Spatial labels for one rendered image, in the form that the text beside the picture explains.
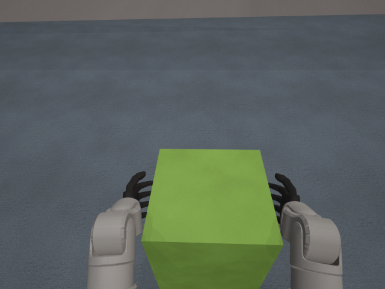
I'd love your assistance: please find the robot left hand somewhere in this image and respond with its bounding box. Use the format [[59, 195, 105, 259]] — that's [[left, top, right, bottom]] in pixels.
[[123, 171, 153, 219]]

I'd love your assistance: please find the carton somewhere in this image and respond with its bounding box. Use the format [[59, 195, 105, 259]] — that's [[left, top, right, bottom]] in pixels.
[[141, 149, 283, 289]]

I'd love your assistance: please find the left robot forearm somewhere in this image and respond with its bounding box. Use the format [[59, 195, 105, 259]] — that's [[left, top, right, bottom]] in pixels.
[[87, 197, 143, 289]]

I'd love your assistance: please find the robot right hand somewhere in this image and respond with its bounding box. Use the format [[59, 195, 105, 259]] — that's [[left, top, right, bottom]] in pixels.
[[268, 173, 300, 224]]

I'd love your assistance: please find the right robot forearm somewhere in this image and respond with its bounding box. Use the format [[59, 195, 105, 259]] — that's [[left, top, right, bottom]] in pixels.
[[280, 201, 343, 289]]

